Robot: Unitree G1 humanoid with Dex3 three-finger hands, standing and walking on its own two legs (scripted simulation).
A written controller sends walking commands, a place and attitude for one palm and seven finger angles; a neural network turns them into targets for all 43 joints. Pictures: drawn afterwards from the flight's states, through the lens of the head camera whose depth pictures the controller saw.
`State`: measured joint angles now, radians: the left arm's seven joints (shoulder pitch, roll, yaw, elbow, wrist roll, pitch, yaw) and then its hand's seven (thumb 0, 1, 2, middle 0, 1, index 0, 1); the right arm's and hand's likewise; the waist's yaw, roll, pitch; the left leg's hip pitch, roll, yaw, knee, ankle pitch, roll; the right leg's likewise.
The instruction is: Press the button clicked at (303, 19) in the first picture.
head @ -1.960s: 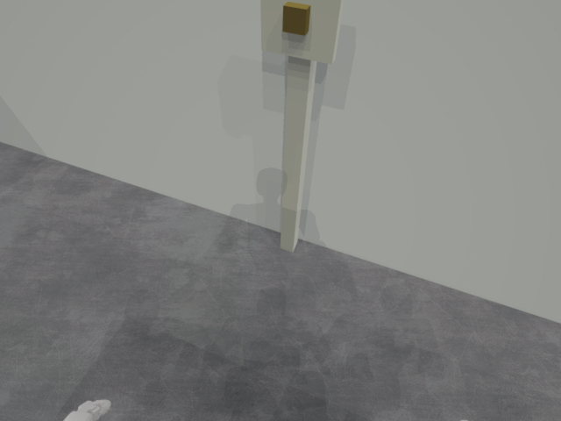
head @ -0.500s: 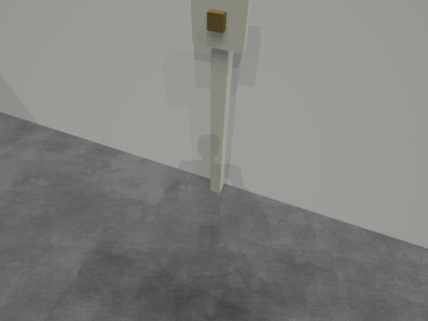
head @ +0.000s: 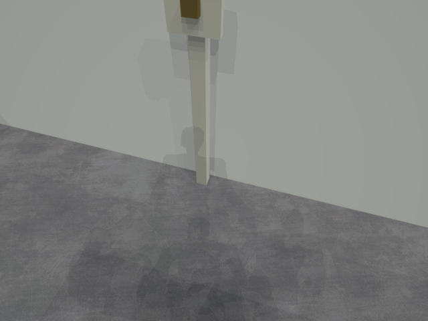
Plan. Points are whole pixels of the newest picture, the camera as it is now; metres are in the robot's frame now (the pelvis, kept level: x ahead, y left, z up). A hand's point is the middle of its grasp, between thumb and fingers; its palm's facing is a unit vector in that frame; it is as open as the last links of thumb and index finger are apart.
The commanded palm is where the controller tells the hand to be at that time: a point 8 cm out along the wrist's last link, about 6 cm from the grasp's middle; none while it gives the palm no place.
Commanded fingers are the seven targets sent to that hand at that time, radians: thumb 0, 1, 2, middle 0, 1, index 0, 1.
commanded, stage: turn to face it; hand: left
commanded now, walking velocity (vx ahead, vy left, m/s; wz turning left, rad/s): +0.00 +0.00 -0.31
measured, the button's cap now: (190, 6) +0.89 +0.13 +0.19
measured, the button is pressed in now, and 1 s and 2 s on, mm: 0 0 0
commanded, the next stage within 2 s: take the last steps up to it in 0.32 s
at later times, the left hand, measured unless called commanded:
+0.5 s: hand out of the picture +0.06 +0.22 -0.17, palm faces -0.12 -0.97 -0.21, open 7.4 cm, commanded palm none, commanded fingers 0.00 0.90 0.90 -0.20 -0.30 -0.20 -0.30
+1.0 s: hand out of the picture +0.01 +0.24 -0.20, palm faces -0.07 -0.99 -0.12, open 7.4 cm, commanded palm none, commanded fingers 0.00 0.90 0.90 -0.20 -0.30 -0.20 -0.30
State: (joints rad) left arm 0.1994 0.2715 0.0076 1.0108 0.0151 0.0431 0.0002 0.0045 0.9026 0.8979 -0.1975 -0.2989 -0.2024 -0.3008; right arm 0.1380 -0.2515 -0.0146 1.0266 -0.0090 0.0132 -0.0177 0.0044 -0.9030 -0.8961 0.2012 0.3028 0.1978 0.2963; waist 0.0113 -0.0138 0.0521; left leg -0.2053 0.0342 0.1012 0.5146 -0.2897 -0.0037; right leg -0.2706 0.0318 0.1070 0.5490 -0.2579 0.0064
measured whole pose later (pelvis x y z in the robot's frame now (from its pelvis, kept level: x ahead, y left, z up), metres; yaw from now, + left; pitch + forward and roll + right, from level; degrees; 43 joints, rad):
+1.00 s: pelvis +0.08 +0.07 -0.02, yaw -9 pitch -1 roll -1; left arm 0.46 0.15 0.05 1.16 0.02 -0.02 0.01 0.01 0.90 0.90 -0.20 -0.30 -0.20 -0.30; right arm 0.25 -0.18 -0.05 1.01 -0.02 -0.04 0.02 0.01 -0.91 -0.90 0.20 0.30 0.19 0.30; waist 0.02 -0.05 0.05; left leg -0.42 0.08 0.14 0.70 -0.26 0.03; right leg -0.11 -0.12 -0.05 0.70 -0.50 0.04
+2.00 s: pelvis +0.33 +0.07 -0.01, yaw -11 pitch -2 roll -2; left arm 0.23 0.20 0.07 1.03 0.02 0.05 0.03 0.00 0.91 0.90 -0.20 -0.30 -0.20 -0.30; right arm 0.13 -0.16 -0.04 0.98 -0.02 0.01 -0.03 0.00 -0.92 -0.90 0.20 0.30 0.19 0.30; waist 0.03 -0.04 0.08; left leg -0.35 0.05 0.11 0.61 -0.23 0.06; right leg -0.40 -0.02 -0.03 0.99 -0.48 0.02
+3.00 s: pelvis +0.28 +0.05 -0.01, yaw -11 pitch -1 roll -2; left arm 0.32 0.15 0.02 1.04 0.02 0.00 0.03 0.01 0.90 0.90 -0.20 -0.30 -0.20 -0.30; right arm 0.33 -0.14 -0.03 1.04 -0.02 0.00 -0.02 0.01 -0.90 -0.90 0.20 0.30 0.20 0.30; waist -0.02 0.01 0.02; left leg -0.36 0.05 0.01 0.60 -0.22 -0.01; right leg -0.18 -0.02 -0.10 0.55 -0.34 0.01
